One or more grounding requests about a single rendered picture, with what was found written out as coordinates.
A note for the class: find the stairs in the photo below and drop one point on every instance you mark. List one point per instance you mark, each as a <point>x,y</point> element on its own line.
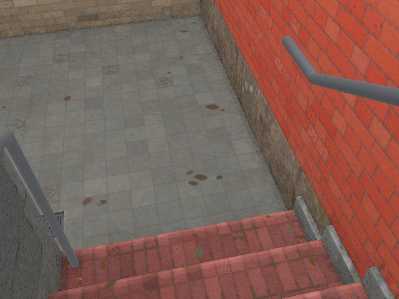
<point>262,257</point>

